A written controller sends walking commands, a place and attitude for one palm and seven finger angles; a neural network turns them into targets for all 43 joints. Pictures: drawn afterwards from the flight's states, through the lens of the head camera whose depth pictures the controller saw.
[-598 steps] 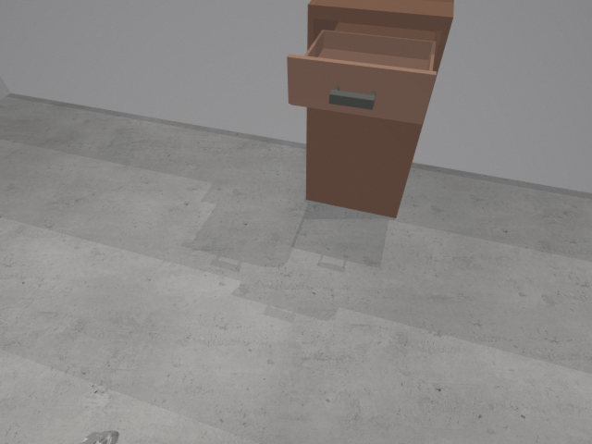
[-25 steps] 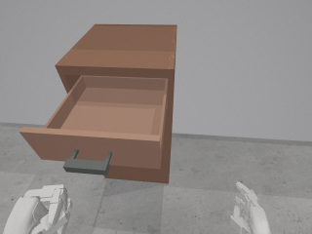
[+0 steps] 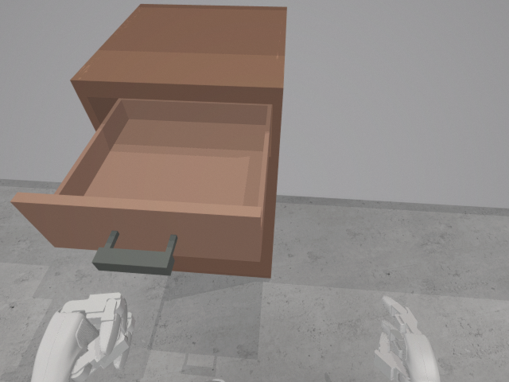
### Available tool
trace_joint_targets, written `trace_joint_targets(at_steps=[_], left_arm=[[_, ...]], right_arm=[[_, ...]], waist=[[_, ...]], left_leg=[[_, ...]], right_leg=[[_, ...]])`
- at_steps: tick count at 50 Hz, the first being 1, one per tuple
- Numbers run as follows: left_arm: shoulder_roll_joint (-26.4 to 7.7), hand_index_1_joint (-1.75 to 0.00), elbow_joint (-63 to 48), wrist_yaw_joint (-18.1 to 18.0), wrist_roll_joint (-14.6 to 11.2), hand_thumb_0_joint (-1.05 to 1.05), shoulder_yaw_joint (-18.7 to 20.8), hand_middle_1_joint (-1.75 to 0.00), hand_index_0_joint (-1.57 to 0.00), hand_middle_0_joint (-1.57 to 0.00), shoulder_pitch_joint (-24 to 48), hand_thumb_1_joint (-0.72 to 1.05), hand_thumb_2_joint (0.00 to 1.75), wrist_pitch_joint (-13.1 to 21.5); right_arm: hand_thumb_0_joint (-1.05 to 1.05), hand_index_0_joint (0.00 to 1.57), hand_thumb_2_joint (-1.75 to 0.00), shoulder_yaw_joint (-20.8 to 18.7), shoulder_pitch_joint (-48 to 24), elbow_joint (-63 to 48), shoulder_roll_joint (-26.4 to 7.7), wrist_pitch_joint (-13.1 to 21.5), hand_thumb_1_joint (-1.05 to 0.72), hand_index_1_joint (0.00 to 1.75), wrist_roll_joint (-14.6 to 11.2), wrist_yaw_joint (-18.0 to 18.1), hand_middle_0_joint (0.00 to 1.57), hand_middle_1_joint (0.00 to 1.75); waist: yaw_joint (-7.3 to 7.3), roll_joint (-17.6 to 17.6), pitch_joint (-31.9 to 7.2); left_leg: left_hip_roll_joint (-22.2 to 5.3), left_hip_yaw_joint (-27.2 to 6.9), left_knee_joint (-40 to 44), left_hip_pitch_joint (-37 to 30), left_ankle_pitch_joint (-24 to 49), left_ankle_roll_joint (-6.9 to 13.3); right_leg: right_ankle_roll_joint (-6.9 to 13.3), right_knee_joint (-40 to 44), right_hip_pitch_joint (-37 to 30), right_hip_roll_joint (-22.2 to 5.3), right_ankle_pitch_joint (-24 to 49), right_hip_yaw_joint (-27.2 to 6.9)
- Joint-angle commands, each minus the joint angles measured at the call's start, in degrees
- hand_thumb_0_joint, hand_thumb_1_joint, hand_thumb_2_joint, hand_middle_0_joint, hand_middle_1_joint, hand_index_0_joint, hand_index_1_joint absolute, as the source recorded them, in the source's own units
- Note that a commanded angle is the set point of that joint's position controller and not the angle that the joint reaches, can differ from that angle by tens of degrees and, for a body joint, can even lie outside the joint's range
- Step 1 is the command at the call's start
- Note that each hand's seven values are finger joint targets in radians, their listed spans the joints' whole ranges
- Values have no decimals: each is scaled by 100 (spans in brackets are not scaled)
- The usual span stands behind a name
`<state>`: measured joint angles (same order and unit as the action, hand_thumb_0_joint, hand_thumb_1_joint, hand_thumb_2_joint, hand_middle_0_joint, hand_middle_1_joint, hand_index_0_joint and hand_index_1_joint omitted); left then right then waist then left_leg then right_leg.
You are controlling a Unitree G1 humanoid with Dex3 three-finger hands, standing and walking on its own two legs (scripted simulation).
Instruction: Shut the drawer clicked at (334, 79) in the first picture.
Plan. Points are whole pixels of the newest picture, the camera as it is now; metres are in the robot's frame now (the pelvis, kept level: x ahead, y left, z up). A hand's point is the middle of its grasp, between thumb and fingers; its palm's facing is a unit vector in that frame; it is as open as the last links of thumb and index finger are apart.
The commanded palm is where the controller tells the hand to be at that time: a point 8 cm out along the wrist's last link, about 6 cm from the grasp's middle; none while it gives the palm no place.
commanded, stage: bring the fist close to the handle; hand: left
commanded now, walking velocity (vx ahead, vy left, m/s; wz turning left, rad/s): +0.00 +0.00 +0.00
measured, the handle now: (139, 249) +0.31 +0.22 +0.03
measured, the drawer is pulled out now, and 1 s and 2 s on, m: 0.29 0.29 0.22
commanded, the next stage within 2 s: push the drawer shut in 0.88 s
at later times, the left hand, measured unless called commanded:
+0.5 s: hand (145, 319) +0.20 +0.18 +0.03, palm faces -0.01 -1.00 -0.04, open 3.3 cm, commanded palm +0.17 +0.24 +0.03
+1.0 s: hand (148, 318) +0.20 +0.17 +0.03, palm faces -0.01 -1.00 -0.06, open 3.3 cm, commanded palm +0.18 +0.24 +0.03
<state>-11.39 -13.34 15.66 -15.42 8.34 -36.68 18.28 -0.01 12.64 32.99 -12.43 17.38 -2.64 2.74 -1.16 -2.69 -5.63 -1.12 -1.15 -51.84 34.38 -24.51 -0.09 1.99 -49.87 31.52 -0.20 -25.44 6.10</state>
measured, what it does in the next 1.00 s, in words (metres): stands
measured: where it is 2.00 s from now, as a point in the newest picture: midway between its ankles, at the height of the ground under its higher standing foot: outside the picture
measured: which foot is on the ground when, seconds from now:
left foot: down 0.00-1.00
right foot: down 0.00-1.00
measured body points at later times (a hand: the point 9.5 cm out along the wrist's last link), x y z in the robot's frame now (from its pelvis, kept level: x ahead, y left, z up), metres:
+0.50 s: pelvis -0.01 +0.01 -0.03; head +0.05 +0.01 +0.42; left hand +0.20 +0.23 +0.03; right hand +0.17 -0.23 -0.10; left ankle +0.02 +0.12 -0.69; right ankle +0.00 -0.10 -0.69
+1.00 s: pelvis +0.00 +0.00 -0.03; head +0.06 +0.00 +0.41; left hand +0.20 +0.23 +0.03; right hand +0.18 -0.23 -0.11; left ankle +0.02 +0.12 -0.69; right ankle +0.00 -0.10 -0.69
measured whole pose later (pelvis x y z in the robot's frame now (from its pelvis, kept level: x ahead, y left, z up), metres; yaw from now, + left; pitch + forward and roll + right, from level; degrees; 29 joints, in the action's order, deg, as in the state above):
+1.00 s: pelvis +0.00 +0.00 -0.03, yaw -1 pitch +14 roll -2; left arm -11.7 -8.6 11.1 -13.9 6.3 -29.6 21.6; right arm 0.1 13.1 28.5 -12.9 8.9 -1.7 2.6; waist 0.7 -2.6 -8.3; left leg -1.3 -1.3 -63.3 48.5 -29.1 0.1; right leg 1.9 -61.0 45.4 -0.4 -29.9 6.1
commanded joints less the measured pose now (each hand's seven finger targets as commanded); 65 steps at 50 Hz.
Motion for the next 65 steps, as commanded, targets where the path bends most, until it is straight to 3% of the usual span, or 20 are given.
trace_joint_targets(at_steps=[1,3,7,11,22,24,26,29,32,35,37,39,46,47,48,52,53,55,62,65], left_arm=[[-530,-160,-1106,-54,-96,0,347,-160,-140,-140,20,90,90,435],[-485,-160,-1087,-115,-39,0,259,-160,-140,-140,133,90,90,464],[-632,-160,-889,-227,12,0,390,-160,-140,-140,278,90,90,482],[-566,-160,-882,-251,11,0,265,-160,-140,-140,631,90,90,552],[-630,-160,-388,-411,103,0,308,-160,-140,-140,897,90,90,653],[-587,-160,-388,-413,100,0,239,-160,-140,-140,1025,90,90,706],[-654,-160,-661,-410,51,0,286,-160,-140,-140,917,90,90,742],[-692,-160,-777,-488,60,0,325,-160,-140,-140,869,90,90,675],[-609,-160,-692,-508,79,0,238,-160,-140,-140,707,90,90,621],[-551,-160,-561,-489,44,0,178,-160,-140,-140,713,90,90,569],[-680,-160,-564,-491,79,0,294,-160,-140,-140,670,90,90,595],[-596,-160,-690,-468,40,0,255,-160,-140,-140,623,90,90,646],[-610,-160,-706,-480,50,0,172,-160,-140,-140,796,90,90,722],[-747,-160,-707,-503,92,0,291,-160,-140,-140,784,90,90,733],[-613,-160,-718,-486,81,0,200,-160,-140,-140,608,90,90,713],[-723,-160,-767,-508,89,0,263,-160,-140,-140,924,90,90,690],[-585,-160,-714,-505,97,0,128,-160,-140,-140,949,90,90,681],[-626,-160,-657,-515,84,0,99,-160,-140,-140,1315,90,90,684],[-824,-160,-353,-529,70,0,341,-160,-140,-140,1549,90,90,543],[-828,-160,-203,-529,31,0,410,-160,-140,-140,1700,90,90,517]], right_arm=[[0,20,-90,-266,-489,-999,-655,262,-90,30,15,41,20,30],[0,20,-90,-264,-460,-995,-676,226,-90,30,31,26,20,30],[0,20,-90,-287,-453,-996,-698,118,-90,30,60,37,20,30],[0,20,-90,-263,-401,-1094,-721,25,-90,30,61,48,20,30],[0,20,-90,-283,-323,-1112,-773,-222,-90,30,125,46,20,30],[0,20,-90,-282,-272,-1159,-780,-265,-90,30,127,34,20,30],[0,20,-90,-284,-269,-1232,-762,-284,-90,30,112,21,20,30],[0,20,-90,-280,-238,-1264,-745,-379,-90,30,101,28,20,30],[0,20,-90,-277,-273,-1259,-740,-425,-90,30,88,27,20,30],[0,20,-90,-278,-233,-1273,-746,-470,-90,30,87,30,20,30],[0,20,-90,-287,-287,-1273,-763,-495,-90,30,99,44,20,30],[0,20,-90,-287,-252,-1315,-738,-504,-90,30,85,37,20,30],[0,20,-90,-278,-191,-1308,-748,-507,-90,30,94,52,20,30],[0,20,-90,-281,-230,-1290,-765,-525,-90,30,94,62,20,30],[0,20,-90,-281,-218,-1347,-739,-533,-90,30,93,53,20,30],[0,20,-90,-269,-230,-1317,-758,-565,-90,30,94,67,20,30],[0,20,-90,-250,-189,-1329,-752,-566,-90,30,97,61,20,30],[0,20,-90,-239,-169,-1318,-791,-558,-90,30,102,67,20,30],[0,20,-90,-224,-173,-1290,-827,-597,-90,30,105,71,20,30],[0,20,-90,-227,-139,-1270,-824,-624,-90,30,96,60,20,30]], waist=[[68,113,-602],[93,38,-653],[107,313,-717],[155,27,-769],[188,161,-1103],[212,120,-1183],[130,-97,-1405],[156,-39,-1458],[188,-43,-1311],[269,227,-1154],[217,139,-1185],[201,120,-1259],[300,104,-1188],[247,57,-1185],[221,76,-1268],[251,-27,-1308],[285,31,-1293],[360,125,-1201],[249,20,-1403],[282,226,-1395]], left_leg=[[182,-38,552,-287,1069,178],[175,-61,506,-241,1038,178],[154,-92,383,14,908,175],[147,-100,287,128,733,151],[109,-121,-102,560,786,145],[111,-105,-182,616,758,138],[112,-96,-154,480,949,131],[91,-99,-138,427,1052,139],[88,-109,-139,446,1035,145],[97,-109,-172,596,861,146],[106,-98,-206,648,884,156],[111,-85,-184,586,897,142],[103,-96,-289,620,840,150],[98,-114,-269,636,857,150],[107,-88,-261,590,893,155],[109,-85,-310,598,983,163],[108,-94,-293,563,985,159],[113,-94,-321,658,804,162],[125,-46,-265,626,961,167],[122,-15,-250,638,973,162]], right_leg=[[-102,722,-83,60,1007,-309],[-93,621,28,71,951,-275],[-96,496,160,83,780,-280],[-80,329,412,75,551,-270],[-67,-82,719,97,638,-266],[-71,-159,821,93,622,-281],[-45,-192,653,92,808,-288],[-58,-187,617,108,925,-255],[-57,-146,664,121,914,-245],[-92,-104,725,116,807,-255],[-78,-120,684,106,825,-296],[-75,-133,652,102,821,-277],[-91,-143,818,103,784,-304],[-65,-164,784,106,766,-297],[-73,-170,736,101,818,-295],[-72,-192,723,95,934,-321],[-77,-199,767,97,935,-293],[-98,-139,835,86,763,-338],[-86,-81,532,66,969,-407],[-125,-16,456,59,1057,-449]])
